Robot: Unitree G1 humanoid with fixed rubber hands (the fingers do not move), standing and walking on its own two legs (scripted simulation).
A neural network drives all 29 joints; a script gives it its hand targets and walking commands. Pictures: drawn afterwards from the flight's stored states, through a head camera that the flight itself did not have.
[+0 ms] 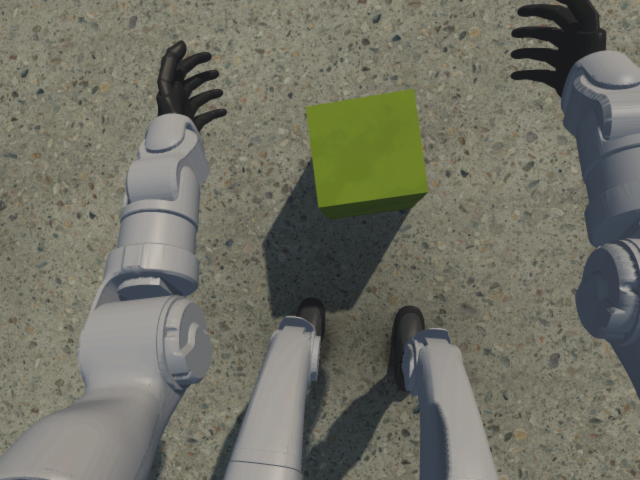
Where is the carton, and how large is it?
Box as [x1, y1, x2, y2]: [306, 89, 427, 219]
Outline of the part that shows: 413,89 306,107 318,207 329,219 410,208 427,192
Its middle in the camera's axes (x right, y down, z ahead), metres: +0.10 -0.18 +0.86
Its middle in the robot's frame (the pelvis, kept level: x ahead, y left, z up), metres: +0.56 +0.02 -0.54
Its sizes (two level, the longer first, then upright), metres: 0.210 0.200 0.250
